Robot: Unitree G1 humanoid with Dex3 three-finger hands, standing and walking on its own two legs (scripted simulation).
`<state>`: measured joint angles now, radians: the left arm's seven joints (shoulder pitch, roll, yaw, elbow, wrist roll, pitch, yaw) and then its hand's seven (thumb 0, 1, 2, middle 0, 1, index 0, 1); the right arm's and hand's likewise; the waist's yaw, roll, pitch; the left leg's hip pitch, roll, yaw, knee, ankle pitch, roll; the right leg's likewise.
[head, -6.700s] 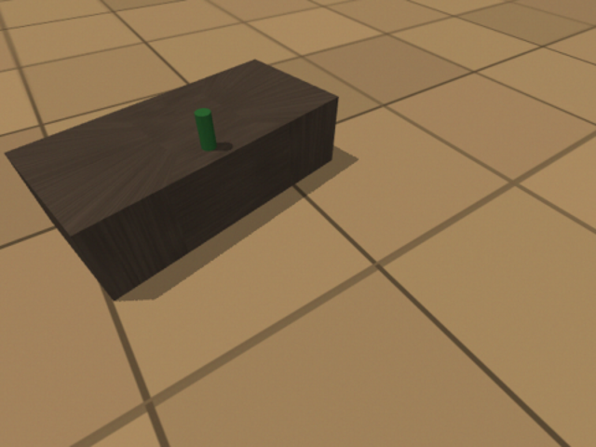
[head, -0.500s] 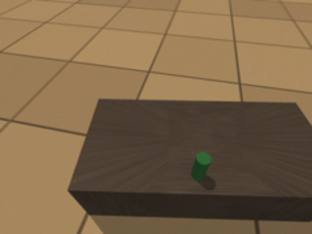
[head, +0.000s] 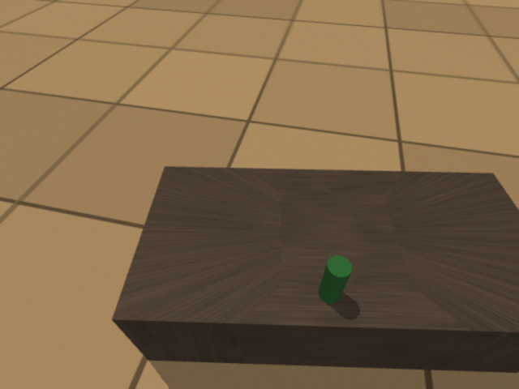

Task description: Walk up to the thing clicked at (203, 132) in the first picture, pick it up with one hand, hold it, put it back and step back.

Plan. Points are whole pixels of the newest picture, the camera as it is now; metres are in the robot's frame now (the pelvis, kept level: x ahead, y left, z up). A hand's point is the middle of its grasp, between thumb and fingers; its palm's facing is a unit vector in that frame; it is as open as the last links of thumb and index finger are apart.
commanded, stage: stand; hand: right
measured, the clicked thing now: (334, 280) +0.47 -0.19 -0.31
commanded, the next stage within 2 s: go down in 0.78 s
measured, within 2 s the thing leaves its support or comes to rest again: neither
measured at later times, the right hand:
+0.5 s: hand out of the picture +0.07 -0.25 -0.16, palm faces -0.02 +0.94 -0.33, open 7.4 cm
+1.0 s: hand out of the picture +0.11 -0.25 -0.16, palm faces +0.05 +0.95 -0.31, open 8.3 cm
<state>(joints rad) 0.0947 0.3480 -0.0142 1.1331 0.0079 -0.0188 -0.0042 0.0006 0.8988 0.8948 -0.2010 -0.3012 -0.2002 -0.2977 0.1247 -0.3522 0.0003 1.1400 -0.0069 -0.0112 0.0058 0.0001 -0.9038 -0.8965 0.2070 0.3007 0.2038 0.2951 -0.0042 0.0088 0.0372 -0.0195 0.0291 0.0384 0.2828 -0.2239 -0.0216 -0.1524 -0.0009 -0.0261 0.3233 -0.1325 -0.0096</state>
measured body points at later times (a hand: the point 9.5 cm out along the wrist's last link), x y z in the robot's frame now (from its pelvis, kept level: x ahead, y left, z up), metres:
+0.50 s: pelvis +0.00 +0.00 +0.00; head +0.01 +0.00 +0.45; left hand +0.08 +0.30 -0.13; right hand +0.07 -0.30 -0.14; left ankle -0.04 +0.13 -0.75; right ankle +0.03 -0.11 -0.75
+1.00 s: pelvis -0.01 +0.00 -0.01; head +0.03 -0.01 +0.44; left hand +0.10 +0.29 -0.13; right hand +0.11 -0.30 -0.14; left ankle -0.04 +0.13 -0.75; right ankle +0.03 -0.11 -0.75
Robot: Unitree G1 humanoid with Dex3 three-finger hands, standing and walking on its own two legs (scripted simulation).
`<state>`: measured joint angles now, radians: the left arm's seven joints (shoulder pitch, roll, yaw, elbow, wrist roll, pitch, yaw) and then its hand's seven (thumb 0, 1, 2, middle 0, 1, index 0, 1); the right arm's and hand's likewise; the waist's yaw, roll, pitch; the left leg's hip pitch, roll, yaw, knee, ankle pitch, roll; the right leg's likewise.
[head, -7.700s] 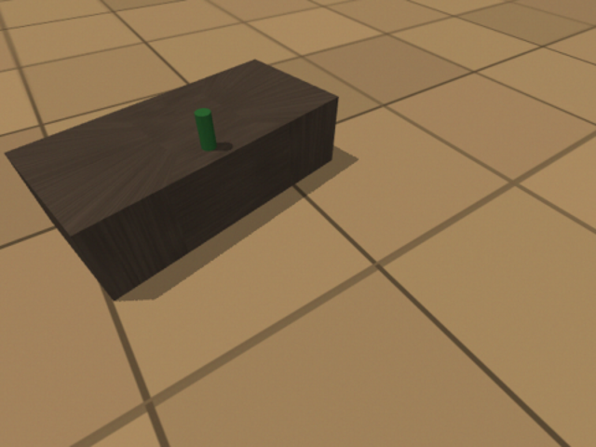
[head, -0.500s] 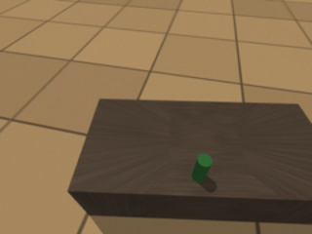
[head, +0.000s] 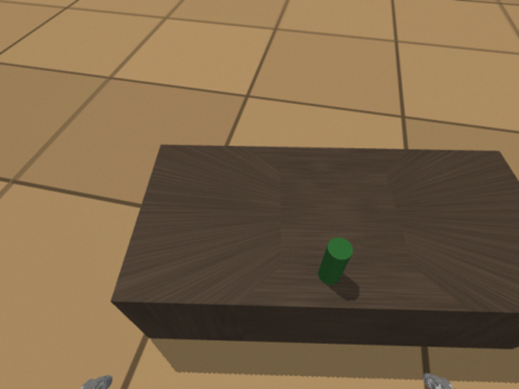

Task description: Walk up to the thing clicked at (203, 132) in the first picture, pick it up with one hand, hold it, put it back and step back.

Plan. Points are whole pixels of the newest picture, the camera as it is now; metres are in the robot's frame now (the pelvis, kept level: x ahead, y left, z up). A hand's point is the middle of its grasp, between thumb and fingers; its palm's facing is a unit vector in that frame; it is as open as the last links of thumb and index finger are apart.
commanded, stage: go down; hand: right
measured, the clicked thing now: (334, 262) +0.47 -0.19 -0.31
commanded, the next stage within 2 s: none
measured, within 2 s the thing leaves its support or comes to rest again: neither
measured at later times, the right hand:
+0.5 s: hand out of the picture +0.16 -0.26 -0.15, palm faces +0.05 +0.95 -0.31, open 16.9 cm
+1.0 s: hand (428, 384) +0.17 -0.27 -0.14, palm faces +0.09 +0.95 -0.29, open 17.7 cm
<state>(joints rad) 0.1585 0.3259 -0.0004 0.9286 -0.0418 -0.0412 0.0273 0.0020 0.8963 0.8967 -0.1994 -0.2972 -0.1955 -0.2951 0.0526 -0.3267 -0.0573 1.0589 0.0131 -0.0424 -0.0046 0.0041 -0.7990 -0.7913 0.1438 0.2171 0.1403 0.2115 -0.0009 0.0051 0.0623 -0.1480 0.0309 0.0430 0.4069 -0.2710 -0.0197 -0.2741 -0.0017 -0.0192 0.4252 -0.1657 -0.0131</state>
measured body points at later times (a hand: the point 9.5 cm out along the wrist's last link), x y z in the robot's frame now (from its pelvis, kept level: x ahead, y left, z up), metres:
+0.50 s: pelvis +0.01 +0.00 -0.02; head +0.06 +0.00 +0.43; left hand +0.13 +0.27 -0.12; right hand +0.15 -0.31 -0.13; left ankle -0.04 +0.13 -0.74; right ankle +0.04 -0.11 -0.74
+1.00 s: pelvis +0.02 +0.01 -0.04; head +0.06 +0.00 +0.41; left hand +0.16 +0.27 -0.13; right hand +0.16 -0.32 -0.12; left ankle -0.04 +0.13 -0.74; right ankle +0.04 -0.11 -0.74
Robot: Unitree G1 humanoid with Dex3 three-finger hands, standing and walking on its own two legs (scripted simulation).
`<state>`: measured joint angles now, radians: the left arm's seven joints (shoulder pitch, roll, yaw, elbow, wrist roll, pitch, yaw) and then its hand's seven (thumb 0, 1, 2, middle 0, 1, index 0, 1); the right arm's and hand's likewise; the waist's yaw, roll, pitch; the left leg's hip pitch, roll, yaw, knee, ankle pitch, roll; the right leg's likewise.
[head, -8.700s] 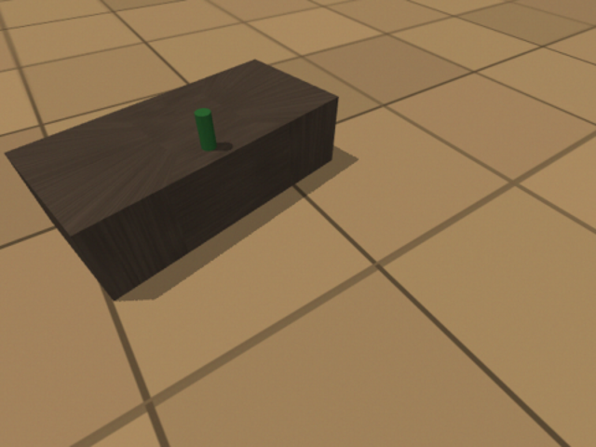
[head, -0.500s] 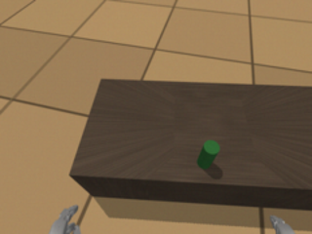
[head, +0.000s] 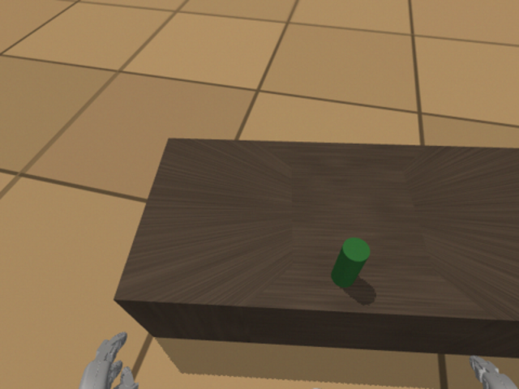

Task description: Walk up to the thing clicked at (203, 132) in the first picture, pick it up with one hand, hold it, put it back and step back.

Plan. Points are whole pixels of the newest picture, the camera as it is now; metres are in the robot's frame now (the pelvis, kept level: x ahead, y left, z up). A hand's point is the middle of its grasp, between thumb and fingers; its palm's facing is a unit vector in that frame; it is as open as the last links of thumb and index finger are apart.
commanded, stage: go down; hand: right
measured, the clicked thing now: (348, 263) +0.46 -0.20 -0.27
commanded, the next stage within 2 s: approach in 1.88 s
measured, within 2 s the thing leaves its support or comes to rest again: neither
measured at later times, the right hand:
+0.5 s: hand out of the picture +0.14 -0.29 -0.09, palm faces +0.10 +0.95 -0.29, open 17.6 cm
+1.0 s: hand (488, 312) +0.27 -0.34 -0.03, palm faces +0.17 +0.97 -0.18, open 17.5 cm
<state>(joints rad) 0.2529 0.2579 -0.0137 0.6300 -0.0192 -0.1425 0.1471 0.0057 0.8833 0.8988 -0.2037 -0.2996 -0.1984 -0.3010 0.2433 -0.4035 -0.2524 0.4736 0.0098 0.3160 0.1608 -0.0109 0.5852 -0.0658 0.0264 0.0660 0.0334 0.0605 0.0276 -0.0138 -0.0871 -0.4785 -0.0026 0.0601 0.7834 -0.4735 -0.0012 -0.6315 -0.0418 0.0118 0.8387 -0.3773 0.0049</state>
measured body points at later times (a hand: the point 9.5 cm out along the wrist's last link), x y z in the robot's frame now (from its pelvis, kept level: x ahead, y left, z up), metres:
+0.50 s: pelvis -0.01 +0.00 -0.01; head +0.04 -0.02 +0.44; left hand +0.14 +0.25 -0.09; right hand +0.13 -0.34 -0.07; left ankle -0.05 +0.12 -0.70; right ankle +0.02 -0.12 -0.70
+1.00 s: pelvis -0.01 -0.01 -0.01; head +0.04 -0.02 +0.44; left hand +0.11 +0.27 -0.09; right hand +0.25 -0.39 -0.01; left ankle -0.05 +0.12 -0.70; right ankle +0.02 -0.12 -0.70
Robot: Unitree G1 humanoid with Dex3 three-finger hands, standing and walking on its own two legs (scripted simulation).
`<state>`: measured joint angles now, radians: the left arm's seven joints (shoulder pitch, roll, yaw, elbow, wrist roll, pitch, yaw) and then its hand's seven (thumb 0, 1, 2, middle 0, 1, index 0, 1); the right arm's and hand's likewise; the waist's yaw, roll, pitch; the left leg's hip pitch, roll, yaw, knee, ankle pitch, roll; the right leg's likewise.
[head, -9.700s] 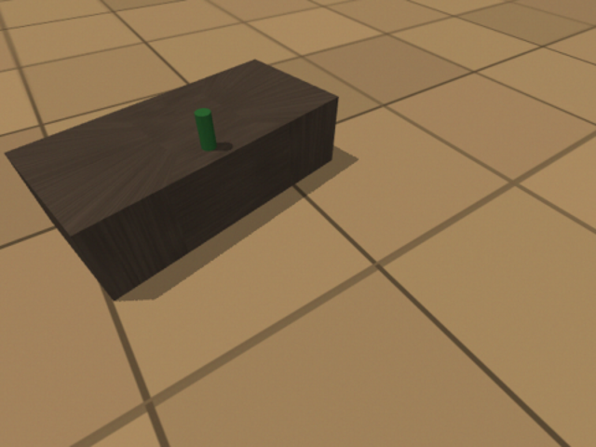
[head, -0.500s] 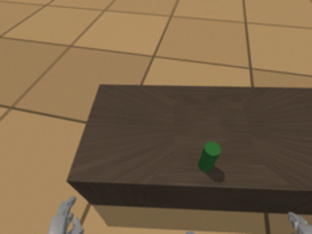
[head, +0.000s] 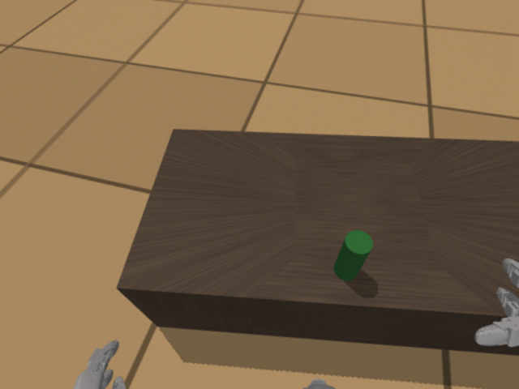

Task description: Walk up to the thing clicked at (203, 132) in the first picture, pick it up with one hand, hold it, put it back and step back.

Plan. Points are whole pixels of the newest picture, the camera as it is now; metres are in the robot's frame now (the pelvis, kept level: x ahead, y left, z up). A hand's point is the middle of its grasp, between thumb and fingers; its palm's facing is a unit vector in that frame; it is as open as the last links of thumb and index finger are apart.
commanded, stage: go down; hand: right
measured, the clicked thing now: (351, 256) +0.47 -0.19 -0.26
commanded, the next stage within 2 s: approach in 0.88 s
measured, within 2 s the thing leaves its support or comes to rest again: neither
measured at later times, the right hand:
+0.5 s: hand (509, 270) +0.32 -0.36 +0.01, palm faces +0.19 +0.97 -0.12, open 17.7 cm
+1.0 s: hand (515, 253) +0.35 -0.37 +0.01, palm faces +0.19 +0.98 -0.09, open 17.5 cm
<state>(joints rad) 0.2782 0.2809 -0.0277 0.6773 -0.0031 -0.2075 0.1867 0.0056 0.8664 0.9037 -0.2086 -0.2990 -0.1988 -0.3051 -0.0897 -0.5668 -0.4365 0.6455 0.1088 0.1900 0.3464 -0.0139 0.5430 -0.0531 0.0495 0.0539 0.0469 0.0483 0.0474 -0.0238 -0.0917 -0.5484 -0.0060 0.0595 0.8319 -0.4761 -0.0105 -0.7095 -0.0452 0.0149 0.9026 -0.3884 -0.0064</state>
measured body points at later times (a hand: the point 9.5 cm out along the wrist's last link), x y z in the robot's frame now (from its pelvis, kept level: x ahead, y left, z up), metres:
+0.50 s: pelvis -0.01 +0.00 +0.00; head +0.07 -0.02 +0.44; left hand +0.08 +0.29 -0.09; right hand +0.31 -0.41 +0.02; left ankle -0.04 +0.13 -0.69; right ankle +0.03 -0.11 -0.69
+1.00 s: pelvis -0.01 +0.00 -0.01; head +0.09 -0.04 +0.43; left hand +0.05 +0.29 -0.09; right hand +0.33 -0.42 +0.02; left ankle -0.04 +0.13 -0.69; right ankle +0.03 -0.11 -0.69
